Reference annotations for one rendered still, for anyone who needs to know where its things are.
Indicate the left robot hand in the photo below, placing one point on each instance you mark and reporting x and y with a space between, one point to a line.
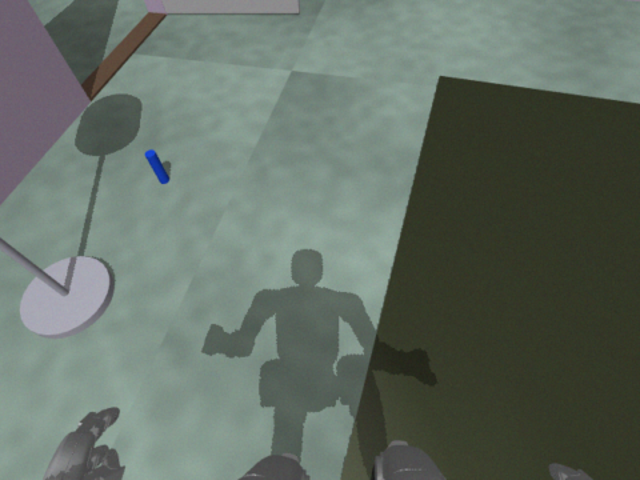
77 459

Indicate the right robot hand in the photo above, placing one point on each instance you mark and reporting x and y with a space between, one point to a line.
561 472

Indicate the can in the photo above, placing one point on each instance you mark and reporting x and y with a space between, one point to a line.
157 166

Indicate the floor lamp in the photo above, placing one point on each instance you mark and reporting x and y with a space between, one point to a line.
65 298

